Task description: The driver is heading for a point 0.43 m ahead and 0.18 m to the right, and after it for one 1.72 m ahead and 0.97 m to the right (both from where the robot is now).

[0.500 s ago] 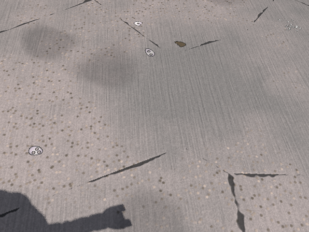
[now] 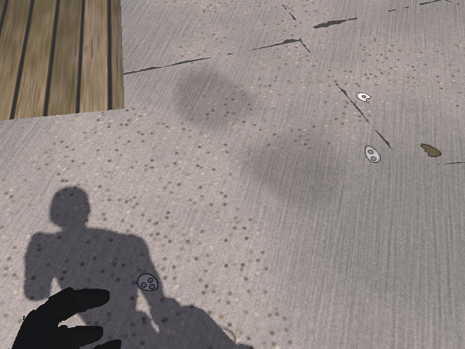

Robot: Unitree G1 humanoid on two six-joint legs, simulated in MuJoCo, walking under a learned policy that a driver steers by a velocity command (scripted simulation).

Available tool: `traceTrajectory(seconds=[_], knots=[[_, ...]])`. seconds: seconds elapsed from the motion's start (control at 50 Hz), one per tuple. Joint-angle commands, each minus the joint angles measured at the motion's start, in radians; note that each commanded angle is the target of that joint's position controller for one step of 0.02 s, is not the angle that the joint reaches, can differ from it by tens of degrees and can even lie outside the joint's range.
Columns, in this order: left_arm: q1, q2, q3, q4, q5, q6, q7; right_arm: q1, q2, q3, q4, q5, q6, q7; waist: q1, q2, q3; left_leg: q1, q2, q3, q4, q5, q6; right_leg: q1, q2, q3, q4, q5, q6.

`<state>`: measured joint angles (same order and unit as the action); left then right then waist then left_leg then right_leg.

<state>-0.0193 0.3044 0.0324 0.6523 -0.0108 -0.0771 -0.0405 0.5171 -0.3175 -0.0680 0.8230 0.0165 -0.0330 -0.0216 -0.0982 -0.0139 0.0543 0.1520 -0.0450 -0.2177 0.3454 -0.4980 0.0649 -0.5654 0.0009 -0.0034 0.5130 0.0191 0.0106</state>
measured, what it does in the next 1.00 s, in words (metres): walks ahead, turning right: right foot, then left foot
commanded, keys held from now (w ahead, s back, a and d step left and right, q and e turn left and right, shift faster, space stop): shift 0.04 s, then e+shift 0.78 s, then w+e+shift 0.18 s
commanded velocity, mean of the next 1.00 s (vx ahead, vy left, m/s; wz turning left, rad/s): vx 0.17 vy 0.00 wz -0.59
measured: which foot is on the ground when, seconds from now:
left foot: down 0.00-0.02, up 0.04-0.40, down 0.42-0.88, up 0.90-1.00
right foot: up 0.00-0.00, down 0.02-0.42, up 0.44-0.88, down 0.90-1.00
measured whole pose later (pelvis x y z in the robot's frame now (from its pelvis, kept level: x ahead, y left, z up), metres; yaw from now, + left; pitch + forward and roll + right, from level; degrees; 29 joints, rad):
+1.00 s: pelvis +0.24 -0.06 +0.02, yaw -42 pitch +2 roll +2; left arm 0.28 0.31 0.08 0.67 -0.03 0.00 -0.03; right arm 0.14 -0.33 -0.11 0.68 0.02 -0.06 0.01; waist 0.00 0.04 0.03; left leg -0.50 0.05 0.00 1.06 -0.42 0.00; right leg -0.27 0.02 0.02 0.57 -0.34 -0.07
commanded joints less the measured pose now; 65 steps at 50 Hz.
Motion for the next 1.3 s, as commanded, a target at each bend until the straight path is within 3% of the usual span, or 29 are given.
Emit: traceTrajectory(seconds=[0.02,0.04,0.06,0.08,0.12,0.16,0.22,0.28,0.4,0.42,0.44,0.46,0.5,0.58,0.66,0.82,0.86,0.88,0.9,0.92,0.94,0.96,1.0,1.04,1.06,1.12,1.22,1.26,1.3], knots=[[0.392,0.198,0.072,0.035,0.012,-0.041,0.035,-0.122,-0.097,-0.014,-0.11,-0.037,-0.005,-0.023,0.261,0.052,-0.331,-0.387,0.089,-0.025,0.53,0.753,-0.016,0.79,-0.121,0.112,0.075,0.21,-0.066],[0.396,0.291,0.088,0.056,0.045,-0.039,0.025,0.113,0.071,0.026,-0.12,-0.015,-0.014,-0.014,0.1,-0.395,-0.486,-0.657,-0.123,-0.01,0.965,-0.131,-0.086,1.029,-0.417,0.665,-0.048,0.286,-0.269],[0.374,0.2,0.074,0.054,0.026,-0.043,0.009,0.148,-0.057,0.012,-0.058,0.01,-0.013,-0.009,0.13,-0.298,-0.476,-0.691,-0.084,-0.039,1.076,-0.103,-0.095,0.963,-0.395,0.797,-0.16,0.14,-0.299],[0.28,0.139,0.059,0.048,0.011,-0.04,0.01,0.014,-0.097,-0.002,-0.076,0.025,-0.011,-0.006,0.131,-0.189,-0.294,-0.725,-0.036,0.005,1.087,-0.049,-0.1,0.807,-0.353,0.607,-0.176,0.14,-0.29],[0.191,0.085,0.038,0.061,0.005,-0.029,0.001,-0.238,-0.117,-0.004,-0.135,-0.028,-0.012,-0.013,0.134,0.033,-0.119,-0.682,0.039,0.103,0.97,0.041,-0.087,0.526,-0.222,0.346,-0.197,0.379,-0.232],[0.193,0.105,0.039,0.083,0.01,-0.04,0.004,-0.217,-0.083,0.006,-0.169,-0.036,-0.016,-0.009,0.081,-0.073,-0.12,-0.645,0.069,0.093,0.88,0.076,-0.106,0.456,-0.221,0.324,-0.2,0.619,-0.294],[0.186,0.169,0.062,0.087,-0.004,-0.023,0.024,-0.292,-0.04,0.024,-0.211,-0.03,-0.015,-0.014,0.065,-0.036,-0.134,-0.632,0.064,0.111,0.603,0.035,-0.131,0.408,-0.209,0.296,-0.206,0.596,-0.302],[0.17,0.23,0.088,0.066,-0.02,0.02,0.045,-0.343,-0.055,0.024,-0.22,-0.02,0.004,-0.015,0.064,-0.05,-0.181,-0.499,0.012,0.125,0.433,0.211,-0.141,0.316,-0.176,0.297,-0.209,0.416,-0.263],[0.139,0.173,0.088,0.026,-0.037,0.086,0.072,-0.388,-0.091,-0.002,-0.244,-0.014,0.01,-0.003,0.045,-0.095,-0.131,-0.316,0.0,0.098,0.082,0.418,-0.122,0.218,-0.064,0.402,-0.099,-0.104,-0.125],[0.173,0.124,0.075,0.024,-0.031,0.089,0.072,-0.362,-0.125,-0.015,-0.242,-0.023,0.005,-0.008,0.052,-0.05,-0.145,-0.234,0.103,0.051,0.009,0.452,-0.077,0.172,-0.015,0.377,0.005,-0.274,-0.078],[0.274,0.045,0.056,0.033,-0.004,0.091,0.067,-0.362,-0.173,-0.023,-0.262,-0.038,0.015,-0.022,0.103,0.155,-0.207,-0.121,0.349,-0.154,0.02,0.588,0.019,0.072,0.087,0.232,0.275,-0.62,-0.022],[0.326,0.09,0.066,0.001,-0.011,0.085,0.067,-0.392,-0.175,-0.022,-0.268,-0.079,0.022,-0.012,0.146,0.302,-0.204,-0.202,0.473,-0.37,-0.059,0.523,0.145,-0.044,0.099,0.133,0.451,-0.692,0.004],[0.329,0.2,0.101,0.031,-0.026,0.101,0.072,-0.478,-0.068,-0.002,-0.287,-0.059,0.014,-0.011,0.148,0.183,-0.118,-0.268,0.376,-0.199,-0.065,0.391,0.143,-0.083,-0.007,0.113,0.643,-0.54,0.054],[0.29,0.138,0.095,0.002,-0.021,0.132,0.066,-0.488,-0.066,-0.006,-0.267,-0.049,0.011,-0.026,0.132,0.146,-0.098,-0.318,0.283,0.067,-0.063,0.517,0.132,-0.078,-0.055,0.049,0.721,-0.384,0.114],[0.185,0.095,0.075,-0.069,-0.017,0.129,0.042,-0.417,-0.099,-0.028,-0.239,-0.048,0.02,-0.036,0.08,0.129,-0.131,-0.209,0.336,0.13,-0.058,0.584,0.174,-0.092,-0.095,0.03,0.558,-0.356,0.125],[0.137,0.112,0.088,-0.12,-0.02,0.17,0.0,-0.418,-0.166,-0.075,-0.217,-0.002,0.012,0.012,0.087,0.166,-0.144,-0.22,0.397,0.297,0.03,0.642,0.11,0.157,-0.073,-0.078,0.197,-0.354,0.03],[0.2,0.116,0.1,-0.092,-0.032,0.174,0.001,-0.393,-0.16,-0.081,-0.196,0.023,0.011,0.017,0.12,0.138,-0.175,-0.304,0.383,0.339,0.072,0.251,0.051,0.328,-0.032,-0.117,0.068,-0.321,-0.031],[0.334,0.152,0.121,-0.033,-0.043,0.169,0.009,-0.386,-0.114,-0.071,-0.188,0.018,0.01,0.018,0.166,0.08,-0.193,-0.46,0.339,0.379,0.18,0.013,0.01,0.525,-0.01,-0.094,0.039,-0.369,-0.083],[0.517,0.243,0.153,0.022,-0.053,0.154,0.024,-0.451,-0.041,-0.045,-0.211,-0.003,0.011,0.024,0.245,-0.158,-0.145,-0.765,0.222,0.477,0.577,-0.141,-0.066,0.713,-0.166,0.204,-0.106,-0.539,-0.201],[0.515,0.366,0.159,-0.009,-0.023,0.099,0.014,-0.537,-0.012,-0.033,-0.314,-0.011,-0.013,0.018,0.236,-0.311,-0.115,-1.16,0.04,0.277,0.814,-0.196,-0.102,0.756,-0.365,0.834,-0.292,-0.91,-0.412],[0.455,0.263,0.129,-0.021,-0.008,0.056,0.007,-0.621,-0.095,-0.049,-0.325,0.013,-0.045,0.026,0.255,-0.161,-0.05,-1.222,0.088,0.13,0.862,-0.092,-0.067,0.707,-0.385,0.807,-0.38,-0.998,-0.396],[0.388,0.222,0.105,-0.027,-0.01,0.034,0.013,-0.603,-0.131,-0.062,-0.321,0.024,-0.068,0.034,0.197,-0.175,-0.007,-1.191,0.1,0.115,0.814,0.013,-0.042,0.644,-0.358,0.732,-0.379,-0.916,-0.353],[0.312,0.17,0.082,-0.043,-0.026,0.033,0.03,-0.52,-0.144,-0.071,-0.27,-0.019,-0.093,0.032,0.133,-0.117,-0.008,-1.068,0.121,0.12,0.688,0.185,-0.06,0.575,-0.27,0.551,-0.344,-0.698,-0.286],[0.321,0.16,0.072,-0.05,-0.008,0.031,0.049,-0.524,-0.121,-0.067,-0.254,-0.022,-0.103,0.039,0.128,-0.101,-0.015,-0.957,0.088,0.145,0.578,0.329,-0.091,0.519,-0.206,0.458,-0.345,-0.56,-0.262],[0.345,0.222,0.092,-0.007,0.051,0.051,0.032,-0.461,-0.053,-0.026,-0.203,-0.118,-0.033,0.072,0.131,-0.119,-0.019,-0.868,0.082,0.216,0.6,0.364,-0.121,0.428,-0.113,0.365,-0.352,-0.5,-0.221],[0.406,0.189,0.086,0.014,0.026,0.054,0.009,-0.509,-0.06,-0.019,-0.226,-0.071,0.02,0.082,0.154,-0.116,0.015,-0.834,0.075,0.232,0.52,0.386,-0.169,0.361,-0.095,0.378,-0.362,-0.486,-0.235],[0.464,0.183,0.08,0.052,0.024,0.026,0.026,-0.627,-0.066,-0.003,-0.258,-0.053,-0.002,0.087,0.207,-0.138,0.041,-0.739,0.091,0.231,0.265,0.437,-0.136,0.44,-0.152,0.401,-0.371,-0.403,-0.228],[0.438,0.189,0.078,0.062,0.025,0.015,0.033,-0.569,-0.082,-0.006,-0.25,-0.054,-0.01,0.081,0.168,-0.146,0.04,-0.623,0.087,0.241,0.213,0.379,-0.093,0.45,-0.185,0.408,-0.359,-0.278,-0.214],[0.41,0.204,0.077,0.079,0.036,0.009,0.032,-0.363,-0.123,-0.026,-0.193,-0.053,-0.015,0.055,0.056,-0.124,-0.042,-0.394,0.024,0.301,0.183,0.272,-0.039,0.471,-0.165,0.316,-0.143,0.21,-0.188]])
